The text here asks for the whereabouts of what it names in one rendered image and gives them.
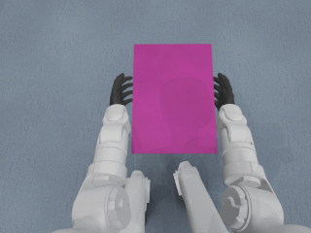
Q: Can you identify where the left robot hand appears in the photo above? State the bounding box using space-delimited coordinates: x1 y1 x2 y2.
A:
109 73 133 106

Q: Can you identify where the robot left upper arm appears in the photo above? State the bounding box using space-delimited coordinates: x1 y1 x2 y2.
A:
52 184 132 233

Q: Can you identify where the robot right forearm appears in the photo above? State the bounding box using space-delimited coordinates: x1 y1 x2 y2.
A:
216 104 284 216

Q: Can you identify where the right robot thigh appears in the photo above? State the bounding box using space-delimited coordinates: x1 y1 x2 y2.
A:
173 165 229 233

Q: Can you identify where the robot right upper arm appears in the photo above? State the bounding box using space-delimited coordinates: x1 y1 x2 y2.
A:
220 184 311 233

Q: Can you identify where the right robot hand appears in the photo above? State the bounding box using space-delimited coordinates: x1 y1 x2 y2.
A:
213 73 235 111

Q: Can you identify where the carton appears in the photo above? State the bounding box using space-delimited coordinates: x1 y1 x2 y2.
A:
131 44 218 154

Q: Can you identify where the robot left forearm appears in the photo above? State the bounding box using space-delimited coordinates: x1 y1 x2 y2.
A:
72 104 131 223

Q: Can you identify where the robot thigh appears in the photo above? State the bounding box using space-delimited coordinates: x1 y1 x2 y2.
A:
173 165 229 233
119 175 151 233

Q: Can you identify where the left robot thigh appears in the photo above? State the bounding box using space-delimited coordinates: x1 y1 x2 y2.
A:
119 175 151 233

